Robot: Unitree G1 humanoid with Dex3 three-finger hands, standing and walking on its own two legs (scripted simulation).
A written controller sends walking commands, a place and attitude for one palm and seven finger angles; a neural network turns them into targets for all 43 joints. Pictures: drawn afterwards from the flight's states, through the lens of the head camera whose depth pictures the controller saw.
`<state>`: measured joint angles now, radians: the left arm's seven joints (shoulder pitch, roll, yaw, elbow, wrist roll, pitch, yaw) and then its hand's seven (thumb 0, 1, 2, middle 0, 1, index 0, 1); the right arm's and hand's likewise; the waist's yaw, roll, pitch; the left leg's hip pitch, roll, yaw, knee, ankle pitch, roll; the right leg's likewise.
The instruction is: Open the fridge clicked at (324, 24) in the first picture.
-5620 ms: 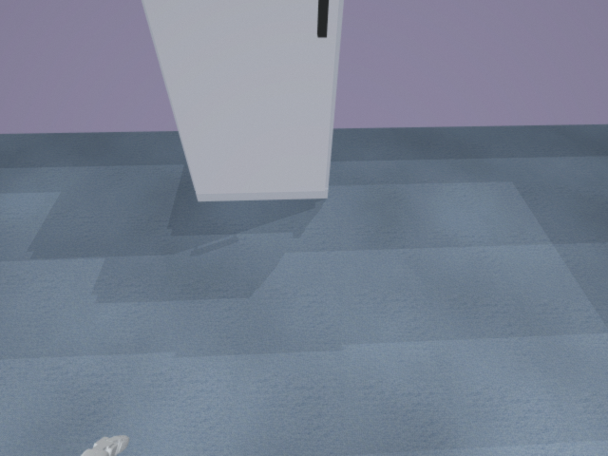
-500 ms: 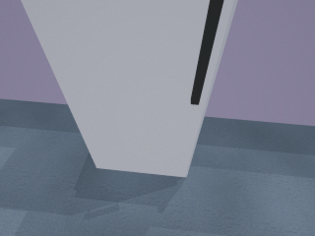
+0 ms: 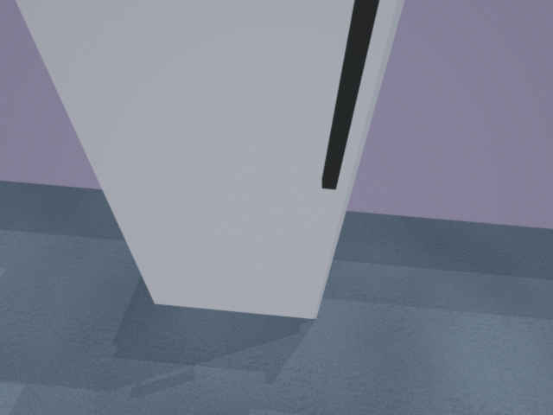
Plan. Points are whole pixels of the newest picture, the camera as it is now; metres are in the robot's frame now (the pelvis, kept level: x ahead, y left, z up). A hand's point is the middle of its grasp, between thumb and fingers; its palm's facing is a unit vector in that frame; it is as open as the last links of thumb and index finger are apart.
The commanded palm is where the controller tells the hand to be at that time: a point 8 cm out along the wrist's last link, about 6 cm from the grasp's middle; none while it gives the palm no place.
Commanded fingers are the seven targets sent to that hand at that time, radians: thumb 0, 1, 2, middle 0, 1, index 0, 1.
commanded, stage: look again from close up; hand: right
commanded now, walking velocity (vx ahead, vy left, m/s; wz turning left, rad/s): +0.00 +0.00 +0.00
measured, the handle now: (345, 89) +0.56 -0.07 +0.22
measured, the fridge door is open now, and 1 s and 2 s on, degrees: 0 0 0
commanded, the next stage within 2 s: shuffle to correct the standing spot in 0.60 s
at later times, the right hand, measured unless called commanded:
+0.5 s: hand out of the picture +0.04 -0.19 -0.17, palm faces -0.02 +0.97 -0.23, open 7.4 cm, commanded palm none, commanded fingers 0.00 -0.90 -0.90 0.20 0.30 0.20 0.30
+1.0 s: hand out of the picture +0.02 -0.15 -0.17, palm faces -0.03 +0.98 -0.18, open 7.4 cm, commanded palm none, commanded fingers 0.00 -0.90 -0.90 0.20 0.30 0.20 0.30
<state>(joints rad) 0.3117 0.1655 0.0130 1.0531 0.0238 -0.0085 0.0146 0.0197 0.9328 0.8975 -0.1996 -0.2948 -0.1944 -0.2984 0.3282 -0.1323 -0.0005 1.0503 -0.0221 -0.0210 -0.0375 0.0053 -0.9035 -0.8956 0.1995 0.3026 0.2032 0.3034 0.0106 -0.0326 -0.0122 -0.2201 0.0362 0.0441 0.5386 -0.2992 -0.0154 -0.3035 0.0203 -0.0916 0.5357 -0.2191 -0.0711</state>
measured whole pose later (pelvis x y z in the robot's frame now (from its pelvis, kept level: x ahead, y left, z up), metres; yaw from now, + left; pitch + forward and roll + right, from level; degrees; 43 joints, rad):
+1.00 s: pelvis +0.03 +0.02 +0.00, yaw +2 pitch +0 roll -1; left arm 0.27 0.15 0.02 1.10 0.03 -0.01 0.02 0.01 0.91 0.90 -0.20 -0.30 -0.20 -0.30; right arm 0.34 -0.17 -0.01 1.08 -0.03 0.02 0.00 0.00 -0.90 -0.90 0.20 0.30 0.20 0.30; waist 0.01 0.02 0.01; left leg -0.20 0.03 0.03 0.54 -0.34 0.01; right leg -0.25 0.00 -0.12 0.50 -0.25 -0.04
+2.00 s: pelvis +0.11 +0.11 -0.01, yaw -2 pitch -1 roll +0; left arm 0.22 0.18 0.06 0.98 0.01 0.02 0.01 0.01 0.91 0.90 -0.20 -0.29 -0.19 -0.30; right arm 0.19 -0.19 -0.06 0.95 -0.03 0.02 -0.03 0.00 -0.91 -0.90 0.20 0.30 0.21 0.30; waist 0.00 0.04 0.06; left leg -0.34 0.11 0.07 0.60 -0.24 -0.04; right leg -0.31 0.00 -0.09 0.65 -0.34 0.03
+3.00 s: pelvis +0.09 +0.10 +0.01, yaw -1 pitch -1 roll +0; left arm 0.28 0.16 -0.01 1.09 0.02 -0.02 0.02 0.01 0.92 0.90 -0.20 -0.30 -0.20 -0.30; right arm 0.28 -0.17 0.02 1.05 -0.01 -0.01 -0.03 0.01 -0.91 -0.90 0.20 0.30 0.20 0.30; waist 0.01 0.00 0.03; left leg -0.16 0.02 0.03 0.48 -0.30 0.00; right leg -0.25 0.02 -0.12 0.47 -0.21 -0.06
